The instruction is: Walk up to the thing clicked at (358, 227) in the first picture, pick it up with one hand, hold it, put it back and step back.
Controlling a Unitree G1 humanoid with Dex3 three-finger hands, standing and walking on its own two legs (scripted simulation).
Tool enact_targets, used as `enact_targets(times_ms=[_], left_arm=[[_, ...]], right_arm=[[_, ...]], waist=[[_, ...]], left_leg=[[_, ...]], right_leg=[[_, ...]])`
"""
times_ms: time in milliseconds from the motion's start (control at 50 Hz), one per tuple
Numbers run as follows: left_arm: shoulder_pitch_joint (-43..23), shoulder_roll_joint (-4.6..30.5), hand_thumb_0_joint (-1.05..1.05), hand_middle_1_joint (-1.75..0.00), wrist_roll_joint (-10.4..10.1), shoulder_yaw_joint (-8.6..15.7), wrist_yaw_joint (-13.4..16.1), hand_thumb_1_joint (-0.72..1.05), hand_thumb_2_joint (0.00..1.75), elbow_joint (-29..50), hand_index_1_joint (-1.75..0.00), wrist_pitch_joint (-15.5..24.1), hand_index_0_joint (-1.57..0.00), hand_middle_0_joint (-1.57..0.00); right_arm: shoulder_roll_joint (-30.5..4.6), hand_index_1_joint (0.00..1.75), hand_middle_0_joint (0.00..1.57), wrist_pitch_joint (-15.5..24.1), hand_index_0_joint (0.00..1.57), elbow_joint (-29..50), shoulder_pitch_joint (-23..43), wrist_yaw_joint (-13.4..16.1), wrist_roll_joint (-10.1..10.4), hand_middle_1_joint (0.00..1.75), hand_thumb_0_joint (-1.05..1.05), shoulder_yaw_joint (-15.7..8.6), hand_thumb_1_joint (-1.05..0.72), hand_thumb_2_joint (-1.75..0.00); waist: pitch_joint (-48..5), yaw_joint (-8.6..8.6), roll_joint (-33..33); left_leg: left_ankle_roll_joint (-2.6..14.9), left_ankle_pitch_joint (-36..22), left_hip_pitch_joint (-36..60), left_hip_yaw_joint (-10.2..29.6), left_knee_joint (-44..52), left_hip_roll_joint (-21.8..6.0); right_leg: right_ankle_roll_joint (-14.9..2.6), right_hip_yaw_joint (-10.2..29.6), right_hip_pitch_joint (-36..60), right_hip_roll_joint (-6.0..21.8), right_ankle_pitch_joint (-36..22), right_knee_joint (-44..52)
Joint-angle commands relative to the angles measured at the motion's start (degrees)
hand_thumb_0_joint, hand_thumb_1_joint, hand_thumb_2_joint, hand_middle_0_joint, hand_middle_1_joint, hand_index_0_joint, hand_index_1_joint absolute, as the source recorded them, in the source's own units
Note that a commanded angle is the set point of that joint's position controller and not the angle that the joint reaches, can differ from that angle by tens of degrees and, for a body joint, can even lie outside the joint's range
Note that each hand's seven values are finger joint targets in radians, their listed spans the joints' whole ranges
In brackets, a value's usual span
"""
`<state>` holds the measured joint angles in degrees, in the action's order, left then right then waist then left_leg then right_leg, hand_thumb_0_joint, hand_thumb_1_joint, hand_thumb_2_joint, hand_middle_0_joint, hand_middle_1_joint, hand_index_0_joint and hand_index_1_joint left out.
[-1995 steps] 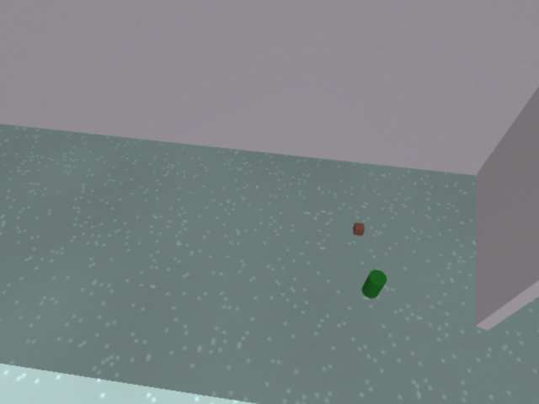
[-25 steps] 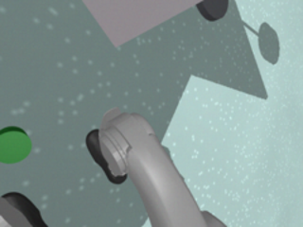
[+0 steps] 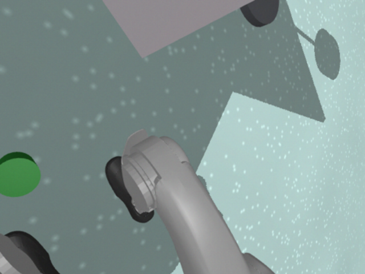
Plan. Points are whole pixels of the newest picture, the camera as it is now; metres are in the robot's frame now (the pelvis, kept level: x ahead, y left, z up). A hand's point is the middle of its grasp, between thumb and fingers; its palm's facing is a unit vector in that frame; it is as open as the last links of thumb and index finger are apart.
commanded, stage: close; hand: left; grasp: from above
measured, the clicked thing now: out of the picture +0.55 +0.32 -0.31
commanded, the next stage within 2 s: withdraw in 0.34 s
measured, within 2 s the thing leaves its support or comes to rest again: neither
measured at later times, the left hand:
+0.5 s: hand out of the picture +0.52 +0.29 -0.28, palm faces -0.30 -0.32 -0.90, open 8.8 cm
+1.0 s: hand out of the picture +0.52 +0.34 -0.13, palm faces -0.49 -0.15 -0.86, open 11.2 cm
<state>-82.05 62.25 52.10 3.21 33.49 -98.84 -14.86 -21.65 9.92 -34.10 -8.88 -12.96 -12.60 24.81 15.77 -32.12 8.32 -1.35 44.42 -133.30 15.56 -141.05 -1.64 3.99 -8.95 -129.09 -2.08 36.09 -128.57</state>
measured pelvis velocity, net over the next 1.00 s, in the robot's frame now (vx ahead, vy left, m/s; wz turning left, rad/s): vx -0.01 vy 0.00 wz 0.05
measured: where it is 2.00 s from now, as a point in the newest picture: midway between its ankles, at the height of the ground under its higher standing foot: (94, 236)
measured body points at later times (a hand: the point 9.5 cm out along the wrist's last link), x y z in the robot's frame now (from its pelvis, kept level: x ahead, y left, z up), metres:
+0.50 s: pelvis +0.00 +0.00 +0.00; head +0.34 +0.10 +0.27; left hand +0.53 +0.30 -0.23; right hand -0.02 -0.23 -0.03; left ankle +0.04 +0.13 -0.30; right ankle +0.12 -0.12 -0.30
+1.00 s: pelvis -0.01 +0.00 +0.00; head +0.26 +0.09 +0.35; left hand +0.54 +0.35 -0.08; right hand +0.02 -0.26 -0.07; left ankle +0.04 +0.13 -0.30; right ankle +0.12 -0.12 -0.30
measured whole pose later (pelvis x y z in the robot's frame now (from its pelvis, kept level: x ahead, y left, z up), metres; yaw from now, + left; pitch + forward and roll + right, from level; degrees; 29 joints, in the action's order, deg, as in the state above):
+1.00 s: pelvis -0.01 +0.00 +0.00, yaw +3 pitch +33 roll -14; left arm -71.6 54.3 62.6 -2.9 -0.5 -76.0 -10.9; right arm -22.6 -1.9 -29.6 -11.6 -11.7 -7.6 15.0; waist 7.1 -22.7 -3.3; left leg 0.2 41.1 -132.3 12.8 -139.4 -0.2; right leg 3.4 -7.1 -126.9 -0.4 35.2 -128.1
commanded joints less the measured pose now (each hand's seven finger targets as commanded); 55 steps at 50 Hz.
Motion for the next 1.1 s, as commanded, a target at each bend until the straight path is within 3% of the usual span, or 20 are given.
enact_targets(times_ms=[0,140,320,420,460,500,560,620,660,700,740,780,800,840,900,940,960,980,1000,1080], left_arm=[[-14.63,6.78,0.0,-0.45,0.93,-1.37,2.02,0.31,0.28,6.39,-0.38,0.4,-0.74,-0.68],[-14.19,7.32,0.0,-0.47,1.84,-1.33,2.26,0.29,0.3,6.21,-0.4,0.72,-0.73,-0.66],[-15.33,7.93,0.0,-0.49,1.34,-0.72,3.31,0.29,0.29,6.94,-0.41,0.27,-0.72,-0.65],[-14.62,8.16,0.0,-0.48,1.14,-0.47,2.98,0.3,0.29,5.54,-0.4,-0.13,-0.73,-0.66],[-14.59,8.18,0.0,-0.48,0.81,-0.37,2.82,0.14,0.45,6.34,-0.44,-0.2,-0.62,-0.58],[-15.37,7.39,0.0,-0.5,0.97,-0.41,2.78,0.08,0.49,7.57,-0.47,-0.34,-0.59,-0.56],[-15.69,8.68,0.0,-0.5,1.97,-0.47,2.52,0.06,0.49,11.26,-0.47,-0.24,-0.6,-0.58],[-20.4,13.55,0.0,-0.51,3.23,2.55,1.33,0.03,0.52,21.37,-0.5,-0.53,-0.58,-0.57],[-19.46,12.84,0.0,-0.52,4.91,2.29,-1.26,0.0,0.54,24.97,-0.51,-1.04,-0.56,-0.55],[-18.06,10.58,0.0,-0.53,6.42,0.48,-5.22,-0.02,0.56,25.67,-0.53,-1.23,-0.55,-0.54],[-15.81,10.52,0.0,-0.57,8.05,1.02,-9.84,-0.06,0.59,30.34,-0.57,-1.24,-0.51,-0.5],[-9.34,6.14,0.0,-0.59,10.07,-1.14,-15.21,-0.08,0.61,28.88,-0.59,-1.11,-0.49,-0.49],[-5.88,2.45,0.0,-0.59,11.46,-3.69,-18.44,-0.08,0.61,25.88,-0.59,-1.24,-0.49,-0.49],[-2.57,-1.59,0.0,-0.6,12.84,-6.09,-24.29,-0.07,0.61,23.66,-0.59,-0.46,-0.49,-0.48],[-1.67,-1.1,0.0,-0.63,11.9,-5.77,-31.8,-0.09,0.64,27.02,-0.62,2.76,-0.46,-0.45],[-2.23,-2.27,0.0,-0.67,11.01,-6.25,-36.96,-0.12,0.66,30.68,-0.65,5.73,-0.41,-0.39],[-7.35,-1.74,0.0,-0.68,10.79,-7.03,-39.01,-0.13,0.67,37.89,-0.66,8.08,-0.4,-0.38],[-7.51,-1.4,0.0,-0.7,11.36,-7.3,-40.49,-0.15,0.69,38.04,-0.68,9.96,-0.38,-0.36],[-8.26,0.22,0.0,-0.72,11.76,-6.87,-41.45,-0.18,0.71,39.54,-0.7,12.23,-0.36,-0.34],[-11.73,4.04,0.0,-0.78,12.9,-4.97,-41.3,-0.23,0.76,44.6,-0.76,20.16,-0.31,-0.29]], right_arm=[[-19.84,0.3,0.2,-0.57,0.2,-4.0,-15.45,0.27,0.12,0.3,0.0,-4.14,-0.88,-0.89],[-20.23,0.3,0.2,-0.62,0.2,-3.98,-15.22,0.34,0.22,0.3,0.0,-3.87,-0.87,-0.89],[-19.7,0.3,0.2,-0.5,0.2,-3.98,-15.35,0.29,0.29,0.3,0.0,-4.24,-0.88,-0.89],[-20.03,0.3,0.2,-0.56,0.2,-4.24,-15.35,0.26,0.06,0.3,0.0,-4.17,-0.87,-0.89],[-19.92,0.3,0.2,-0.31,0.2,-4.18,-15.25,0.22,-0.06,0.3,0.0,-4.31,-0.89,-0.89],[-19.4,0.3,0.2,-0.37,0.2,-3.71,-15.06,0.07,0.3,0.3,0.0,-4.21,-0.89,-0.89],[-19.54,0.3,0.2,-0.59,0.2,-3.44,-15.22,-0.14,0.6,0.3,0.0,-4.58,-0.9,-0.9],[-18.87,0.3,0.2,-1.39,0.2,-3.35,-15.18,-0.39,1.88,0.3,0.0,-5.73,-0.9,-0.9],[-18.32,0.3,0.2,-2.33,0.2,-3.67,-15.48,-0.55,2.66,0.3,0.0,-6.56,-0.9,-0.9],[-17.88,0.3,0.2,-3.54,0.2,-4.54,-15.98,-0.68,3.04,0.3,0.0,-8.32,-0.9,-0.9],[-17.44,0.3,0.2,-5.11,0.2,-4.13,-15.78,-1.09,3.64,0.3,0.0,-9.36,-0.9,-0.9],[-17.48,0.3,0.2,-7.22,0.2,-3.62,-15.92,-1.36,4.37,0.3,0.0,-10.91,-0.9,-0.9],[-17.48,0.3,0.2,-8.19,0.2,-2.56,-15.94,-1.4,4.84,0.3,0.0,-11.55,-0.9,-0.9],[-18.02,0.3,0.2,-10.01,0.2,0.15,-16.58,-0.9,5.09,0.3,0.0,-13.12,-0.9,-0.9],[-19.07,0.3,0.2,-12.42,0.2,2.49,-18.75,1.06,5.08,0.3,0.0,-15.21,-0.9,-0.9],[-19.66,0.3,0.2,-13.56,0.2,3.36,-19.09,2.95,5.34,0.3,0.0,-15.84,-0.89,-0.89],[-20.32,0.3,0.2,-13.65,0.2,4.18,-18.5,4.26,5.43,0.3,0.0,-16.66,-0.89,-0.89],[-20.01,0.3,0.2,-13.75,0.2,5.06,-17.76,5.52,5.47,0.3,0.0,-16.82,-0.89,-0.89],[-19.9,0.3,0.2,-13.9,0.2,5.11,-17.47,6.71,5.57,0.3,0.0,-16.66,-0.89,-0.89],[-17.92,0.3,0.2,-14.07,0.2,5.62,-15.36,10.19,5.21,0.3,0.0,-16.16,-0.89,-0.89]], waist=[[-38.85,-6.02,-35.66],[-39.64,-5.92,-36.14],[-39.94,-5.6,-37.81],[-38.59,-6.02,-36.13],[-38.3,-6.02,-36.03],[-38.55,-5.49,-37.02],[-42.59,-4.78,-40.37],[-50.85,-1.9,-46.77],[-54.17,-0.83,-49.38],[-53.47,-0.56,-48.87],[-56.88,2.49,-50.66],[-55.63,3.98,-48.84],[-51.57,3.97,-45.69],[-45.92,3.41,-36.71],[-43.92,3.58,-25.82],[-41.62,3.16,-22.51],[-40.9,3.26,-22.35],[-40.42,3.55,-21.31],[-39.74,3.5,-20.87],[-45.94,6.92,-25.02]], left_leg=[[1.6,-20.17,25.93,-4.08,14.01,-3.16],[1.51,-21.23,26.78,-3.99,13.83,-3.29],[1.28,-21.48,28.03,-4.17,14.22,-3.41],[1.69,-18.66,25.26,-4.38,14.24,-3.21],[1.72,-18.71,25.63,-4.5,14.23,-3.05],[1.4,-20.35,26.75,-4.23,14.48,-3.08],[1.06,-22.72,30.47,-3.99,14.56,-3.69],[0.43,-26.5,33.64,-4.7,14.87,-3.68],[0.09,-28.55,34.95,-5.32,14.11,-3.6],[0.3,-27.84,33.51,-6.51,13.57,-3.01],[-0.44,-30.33,34.37,-7.7,13.32,-2.33],[-0.48,-29.32,31.44,-8.58,13.71,-1.74],[0.07,-27.45,28.07,-9.06,13.69,-1.24],[1.15,-22.78,21.7,-9.3,14.2,-0.39],[2.39,-17.08,15.18,-9.48,15.28,0.38],[2.39,-16.12,15.77,-8.83,15.97,0.91],[2.47,-14.57,16.55,-8.52,15.93,1.38],[2.5,-13.07,18.32,-8.28,16.02,1.59],[2.52,-11.74,18.18,-8.22,15.77,1.82],[1.63,-9.87,22.77,-8.55,15.6,2.36]], right_leg=[[-4.19,-5.86,31.08,-1.65,-20.1,9.07],[-4.19,-5.96,30.9,-1.51,-20.96,9.03],[-4.35,-5.71,30.99,-1.7,-21.12,8.92],[-4.19,-5.88,31.24,-1.59,-19.08,9.3],[-4.1,-5.74,31.37,-1.62,-18.92,9.25],[-4.33,-5.91,29.74,-1.5,-19.48,8.98],[-4.45,-5.46,30.75,-1.58,-21.66,9.01],[-4.96,-4.76,32.76,-1.22,-25.08,8.3],[-5.2,-4.25,33.04,-1.07,-27.49,7.64],[-5.26,-4.15,32.87,-1.55,-26.94,8.11],[-6.28,-3.97,33.62,-1.03,-28.05,8.12],[-7.0,-3.99,32.67,-1.15,-26.89,8.24],[-7.18,-3.81,31.99,-1.4,-25.67,8.6],[-7.28,-3.7,31.34,-1.61,-21.33,10.28],[-7.21,-3.17,32.78,-1.13,-15.74,13.45],[-7.66,-3.55,29.69,-0.8,-12.46,14.94],[-7.89,-3.44,27.25,-0.78,-9.7,15.93],[-8.06,-3.59,25.39,-1.13,-6.62,16.61],[-7.91,-3.43,24.27,-1.0,-4.9,16.94],[-7.85,-1.97,23.63,-1.1,-1.4,16.85]])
